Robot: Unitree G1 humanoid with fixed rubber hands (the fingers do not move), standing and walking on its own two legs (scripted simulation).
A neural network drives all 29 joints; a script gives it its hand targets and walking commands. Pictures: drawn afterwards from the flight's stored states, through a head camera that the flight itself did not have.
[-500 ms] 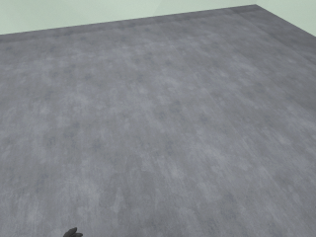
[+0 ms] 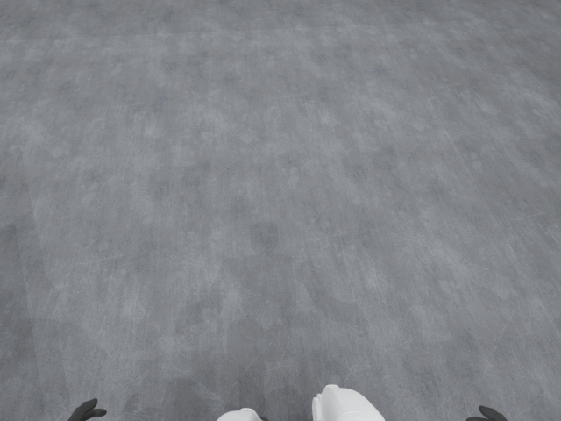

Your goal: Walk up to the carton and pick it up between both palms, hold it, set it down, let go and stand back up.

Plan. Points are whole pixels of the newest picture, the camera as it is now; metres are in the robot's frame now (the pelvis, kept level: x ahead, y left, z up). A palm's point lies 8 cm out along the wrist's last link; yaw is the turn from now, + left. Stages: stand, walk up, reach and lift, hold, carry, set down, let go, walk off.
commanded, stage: walk up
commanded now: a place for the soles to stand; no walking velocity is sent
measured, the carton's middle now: out of the picture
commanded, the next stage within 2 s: none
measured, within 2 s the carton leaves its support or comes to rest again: neither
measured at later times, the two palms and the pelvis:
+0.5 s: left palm out of the picture +0.04 +0.39 -0.08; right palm (441, 416) +0.14 -0.22 -0.12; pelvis -0.01 +0.06 +0.00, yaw +10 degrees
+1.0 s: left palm out of the picture -0.06 +0.47 -0.10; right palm (354, 379) +0.19 -0.10 -0.10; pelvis -0.03 +0.14 +0.00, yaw +23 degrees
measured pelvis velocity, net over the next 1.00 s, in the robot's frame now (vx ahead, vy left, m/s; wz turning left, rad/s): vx -0.03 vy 0.14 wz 0.40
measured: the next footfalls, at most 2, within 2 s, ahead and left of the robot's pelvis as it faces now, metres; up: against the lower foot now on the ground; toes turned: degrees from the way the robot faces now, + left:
right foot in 0.16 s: +0.06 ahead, -0.05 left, +0.00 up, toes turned +0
left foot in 0.60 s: +0.04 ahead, +0.23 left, +0.00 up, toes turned +11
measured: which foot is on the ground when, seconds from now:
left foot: down 0.00-0.16, up 0.18-0.58, down 0.60-0.98, up 1.00-1.00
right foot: up 0.00-0.14, down 0.16-0.62, up 0.64-0.94, down 0.96-1.00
